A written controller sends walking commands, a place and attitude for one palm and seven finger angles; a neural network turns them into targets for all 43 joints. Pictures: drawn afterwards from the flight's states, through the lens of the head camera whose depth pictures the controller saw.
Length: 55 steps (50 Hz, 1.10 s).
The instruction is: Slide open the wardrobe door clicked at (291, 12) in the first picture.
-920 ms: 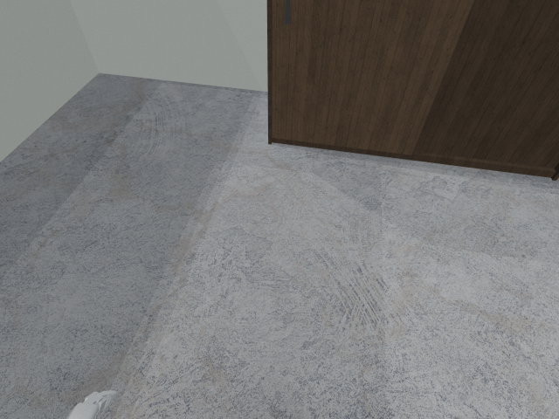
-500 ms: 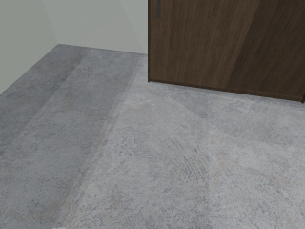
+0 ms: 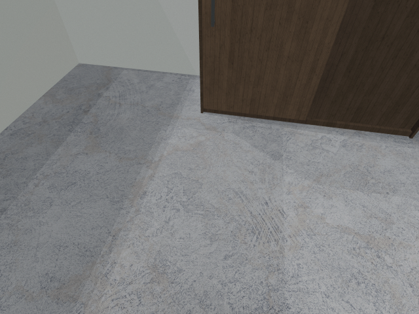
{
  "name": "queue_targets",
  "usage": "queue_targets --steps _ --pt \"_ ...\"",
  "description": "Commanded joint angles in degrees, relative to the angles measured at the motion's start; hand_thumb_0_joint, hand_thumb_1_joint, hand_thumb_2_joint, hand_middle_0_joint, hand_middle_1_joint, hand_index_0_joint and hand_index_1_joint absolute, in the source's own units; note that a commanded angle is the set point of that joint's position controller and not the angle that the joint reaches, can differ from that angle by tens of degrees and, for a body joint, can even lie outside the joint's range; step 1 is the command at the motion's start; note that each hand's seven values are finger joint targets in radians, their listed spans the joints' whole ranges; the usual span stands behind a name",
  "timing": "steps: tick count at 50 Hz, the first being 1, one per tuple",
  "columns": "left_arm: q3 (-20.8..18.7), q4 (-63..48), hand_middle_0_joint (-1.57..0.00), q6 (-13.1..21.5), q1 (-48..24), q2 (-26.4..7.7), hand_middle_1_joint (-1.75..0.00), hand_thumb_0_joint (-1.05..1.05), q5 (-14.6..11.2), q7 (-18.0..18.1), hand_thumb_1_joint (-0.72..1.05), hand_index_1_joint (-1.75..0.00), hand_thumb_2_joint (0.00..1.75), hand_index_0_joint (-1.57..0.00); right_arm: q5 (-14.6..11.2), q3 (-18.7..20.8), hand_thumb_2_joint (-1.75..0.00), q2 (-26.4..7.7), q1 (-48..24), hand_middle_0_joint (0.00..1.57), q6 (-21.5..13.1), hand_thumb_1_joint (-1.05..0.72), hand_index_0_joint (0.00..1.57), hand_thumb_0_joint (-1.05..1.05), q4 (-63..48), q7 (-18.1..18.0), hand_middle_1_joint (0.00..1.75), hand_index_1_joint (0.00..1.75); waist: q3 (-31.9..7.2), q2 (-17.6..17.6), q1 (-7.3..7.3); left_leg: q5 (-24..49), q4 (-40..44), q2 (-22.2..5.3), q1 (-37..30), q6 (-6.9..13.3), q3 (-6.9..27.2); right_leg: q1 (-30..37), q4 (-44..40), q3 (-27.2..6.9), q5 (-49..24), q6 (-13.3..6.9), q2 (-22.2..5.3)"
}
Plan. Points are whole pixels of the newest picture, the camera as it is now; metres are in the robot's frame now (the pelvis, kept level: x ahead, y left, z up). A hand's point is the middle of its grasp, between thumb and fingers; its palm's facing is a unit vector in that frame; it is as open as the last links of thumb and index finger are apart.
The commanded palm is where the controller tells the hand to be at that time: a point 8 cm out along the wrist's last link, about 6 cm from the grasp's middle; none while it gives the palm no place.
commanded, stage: stand and wait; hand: left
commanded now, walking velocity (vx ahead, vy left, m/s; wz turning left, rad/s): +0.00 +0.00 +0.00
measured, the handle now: out of the picture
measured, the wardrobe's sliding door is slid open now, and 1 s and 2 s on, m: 0.00 0.00 0.00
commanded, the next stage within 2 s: look at it before walking up in 0.10 s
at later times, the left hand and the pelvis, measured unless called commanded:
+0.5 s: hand out of the picture +0.08 +0.25 -0.16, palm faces -0.04 -0.94 -0.33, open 7.4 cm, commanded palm none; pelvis +0.00 +0.00 +0.00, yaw +0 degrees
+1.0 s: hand out of the picture +0.09 +0.25 -0.15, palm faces -0.04 -0.94 -0.33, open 7.4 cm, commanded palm none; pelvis +0.01 +0.00 +0.00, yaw +0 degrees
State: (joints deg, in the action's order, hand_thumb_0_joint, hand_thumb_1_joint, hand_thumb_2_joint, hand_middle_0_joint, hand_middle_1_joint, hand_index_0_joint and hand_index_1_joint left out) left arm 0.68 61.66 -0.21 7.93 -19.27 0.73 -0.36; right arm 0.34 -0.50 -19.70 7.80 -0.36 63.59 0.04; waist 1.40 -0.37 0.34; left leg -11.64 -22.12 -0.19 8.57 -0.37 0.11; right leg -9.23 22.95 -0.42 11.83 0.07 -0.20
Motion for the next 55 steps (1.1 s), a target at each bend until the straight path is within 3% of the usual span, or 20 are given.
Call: queue_targets --steps 1,38,45,55 --pt "-2.64 -3.68 -0.2 1.58 -2.63 -12.17 -0.3 0.0 -0.09 0.91 0.9 -0.3 0.9 -0.2 0.19 2.46 -0.9 -11.79 -3.4 0.2 -1.66 -0.9 0.2 0.0 -3.64 -0.65 0.3 0.3 -1.95 1.22 -0.46 2.91 4.49 -6.32 0.56 2.1 5.67 -0.53 -5.02 -6.35 -0.93 -1.89 -6.56" --pt "-2.52 -2.95 -0.2 1.97 -2.13 -12.2 -0.3 0.0 -0.13 1.03 0.9 -0.3 0.9 -0.2 0.0 2.48 -0.9 -11.94 -4.23 0.2 -1.78 -0.9 0.2 0.0 -3.37 -0.85 0.3 0.3 -4.29 0.53 -0.42 11.02 4.14 -7.05 -2.99 1.84 5.25 2.06 -4.52 -5.35 -10.89 -1.75 -6.93" --pt "-2.45 -2.97 -0.2 1.84 -2.33 -12.32 -0.3 0.0 -0.07 1.03 0.9 -0.3 0.9 -0.2 -0.01 2.46 -0.9 -11.96 -4.68 0.2 -1.62 -0.9 0.2 0.0 -3.4 -0.78 0.3 0.3 -2.62 0.12 -0.51 8.99 5.02 -6.98 -2.44 1.8 5.29 1.47 -5.29 -5.26 -8.7 -1.61 -6.88" --pt "-2.49 -3.06 -0.2 1.88 -2.43 -12.35 -0.3 0.0 -0.06 0.98 0.9 -0.3 0.9 -0.2 -0.02 2.48 -0.9 -12.09 -4.51 0.2 -1.65 -0.9 0.2 0.0 -3.29 -0.76 0.3 0.3 -3.23 0.68 -0.4 9.16 5.2 -7.04 -2.89 1.76 5.25 1.92 -5.58 -5.29 -8.78 -1.56 -6.88"
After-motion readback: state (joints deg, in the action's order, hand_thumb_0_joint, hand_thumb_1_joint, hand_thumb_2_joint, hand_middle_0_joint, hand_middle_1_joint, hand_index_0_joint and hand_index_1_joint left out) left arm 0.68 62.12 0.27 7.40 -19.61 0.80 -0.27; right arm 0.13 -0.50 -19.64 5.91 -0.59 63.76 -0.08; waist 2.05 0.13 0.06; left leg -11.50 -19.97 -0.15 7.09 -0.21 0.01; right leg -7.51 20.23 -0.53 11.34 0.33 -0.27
